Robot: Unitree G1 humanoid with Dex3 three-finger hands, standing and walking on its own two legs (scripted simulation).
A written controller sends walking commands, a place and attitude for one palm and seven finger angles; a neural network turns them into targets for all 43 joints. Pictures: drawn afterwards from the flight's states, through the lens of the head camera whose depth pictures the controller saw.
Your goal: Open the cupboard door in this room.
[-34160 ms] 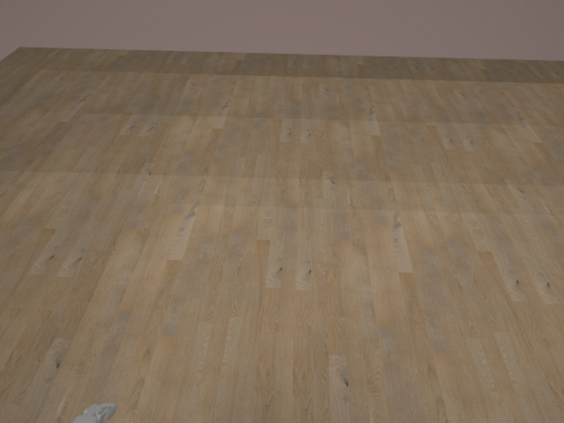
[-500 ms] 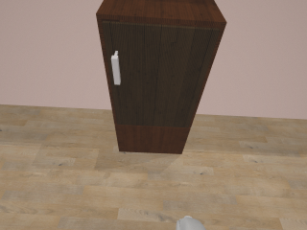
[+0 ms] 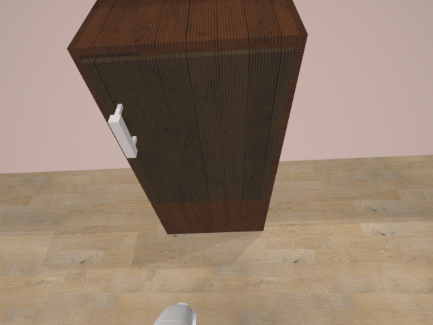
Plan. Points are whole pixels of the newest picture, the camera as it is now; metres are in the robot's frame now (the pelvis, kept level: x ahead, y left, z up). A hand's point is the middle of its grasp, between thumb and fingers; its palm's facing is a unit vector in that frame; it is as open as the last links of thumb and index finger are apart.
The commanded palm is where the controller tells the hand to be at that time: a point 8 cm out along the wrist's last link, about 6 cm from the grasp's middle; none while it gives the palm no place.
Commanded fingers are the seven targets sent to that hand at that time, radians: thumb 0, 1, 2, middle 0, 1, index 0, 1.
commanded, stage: come to a stop and stand still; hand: left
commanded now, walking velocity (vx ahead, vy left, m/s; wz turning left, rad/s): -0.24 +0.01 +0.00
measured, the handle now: (125, 131) +0.52 +0.26 +0.02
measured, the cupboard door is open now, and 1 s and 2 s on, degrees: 0 0 0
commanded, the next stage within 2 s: look again from close up in 1.06 s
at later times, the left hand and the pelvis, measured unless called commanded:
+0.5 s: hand out of the picture +0.03 +0.24 -0.18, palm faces +0.03 -0.98 -0.22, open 7.3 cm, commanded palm none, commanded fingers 0.00 0.90 0.90 -0.20 -0.30 -0.20 -0.30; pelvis -0.01 +0.04 +0.01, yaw -1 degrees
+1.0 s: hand out of the picture -0.01 +0.15 -0.17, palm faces +0.03 -0.98 -0.21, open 7.2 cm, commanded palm none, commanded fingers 0.00 0.90 0.90 -0.20 -0.30 -0.20 -0.30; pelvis -0.03 -0.03 +0.00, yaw +0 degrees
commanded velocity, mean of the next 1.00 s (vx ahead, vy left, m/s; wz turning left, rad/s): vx -0.03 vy -0.05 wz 0.00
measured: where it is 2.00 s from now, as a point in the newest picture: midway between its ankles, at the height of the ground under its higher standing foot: outside the picture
